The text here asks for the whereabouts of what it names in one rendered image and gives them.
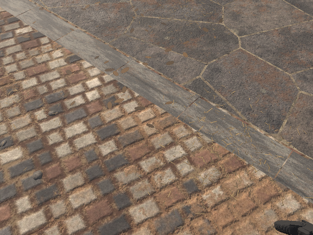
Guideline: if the right robot hand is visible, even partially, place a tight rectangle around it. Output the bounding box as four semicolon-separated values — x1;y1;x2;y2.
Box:
274;219;313;235

